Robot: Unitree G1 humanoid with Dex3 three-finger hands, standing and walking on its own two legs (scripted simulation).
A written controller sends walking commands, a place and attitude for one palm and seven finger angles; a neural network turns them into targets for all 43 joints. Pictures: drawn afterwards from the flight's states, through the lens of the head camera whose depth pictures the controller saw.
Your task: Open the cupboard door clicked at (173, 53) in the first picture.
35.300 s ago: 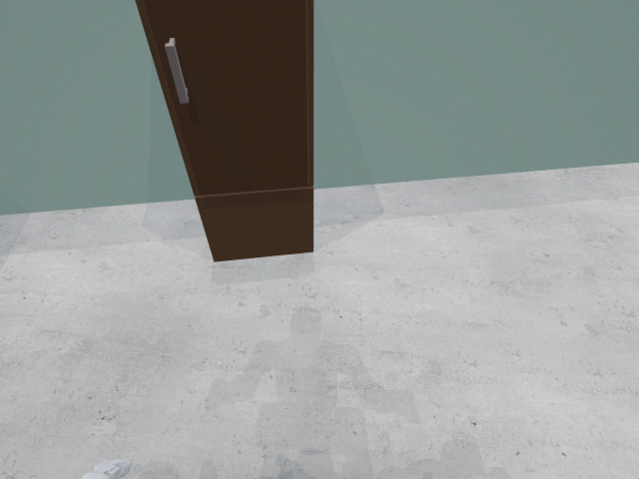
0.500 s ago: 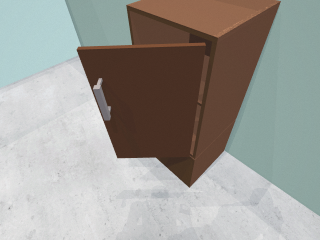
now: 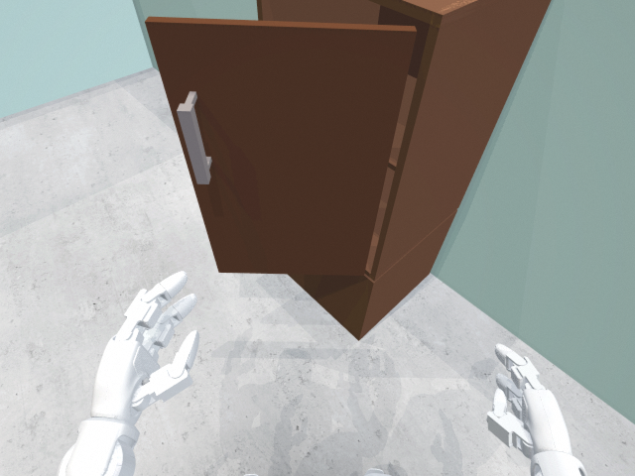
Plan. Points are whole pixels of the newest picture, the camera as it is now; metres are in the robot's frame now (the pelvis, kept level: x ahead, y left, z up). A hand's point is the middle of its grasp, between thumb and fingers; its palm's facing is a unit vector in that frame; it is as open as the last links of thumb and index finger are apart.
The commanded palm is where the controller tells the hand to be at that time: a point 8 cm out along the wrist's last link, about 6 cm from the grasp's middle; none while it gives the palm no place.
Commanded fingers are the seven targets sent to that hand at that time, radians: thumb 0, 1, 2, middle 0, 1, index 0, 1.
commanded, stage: raise the hand with hooked fingers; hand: left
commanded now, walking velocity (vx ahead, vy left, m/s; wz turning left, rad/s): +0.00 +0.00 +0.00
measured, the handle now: (198, 139) +0.59 +0.23 +0.09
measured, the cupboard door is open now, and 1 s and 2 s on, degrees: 46 46 46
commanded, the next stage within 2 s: move the hooked fingers beside the handle in 1.74 s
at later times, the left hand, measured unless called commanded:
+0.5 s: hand (125, 352) +0.25 +0.24 +0.05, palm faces +0.05 -1.00 -0.03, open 11.2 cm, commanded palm +0.21 +0.29 +0.05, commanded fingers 0.00 -0.13 0.46 -0.27 -0.96 -0.27 -0.96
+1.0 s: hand (71, 308) +0.28 +0.29 +0.09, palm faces +0.08 -1.00 -0.06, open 13.7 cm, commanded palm +0.25 +0.34 +0.09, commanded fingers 0.00 -0.50 0.30 -0.30 -1.20 -0.30 -1.20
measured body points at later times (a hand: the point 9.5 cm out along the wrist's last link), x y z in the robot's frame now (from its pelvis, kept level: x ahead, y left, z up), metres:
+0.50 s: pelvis -0.01 +0.02 +0.00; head +0.04 +0.02 +0.44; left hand +0.24 +0.29 +0.05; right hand +0.12 -0.21 -0.10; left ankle +0.00 +0.13 -0.69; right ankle +0.03 -0.09 -0.69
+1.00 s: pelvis +0.01 +0.03 +0.01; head +0.05 +0.03 +0.46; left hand +0.27 +0.35 +0.09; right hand +0.20 -0.20 -0.06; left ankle +0.00 +0.13 -0.69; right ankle +0.03 -0.09 -0.69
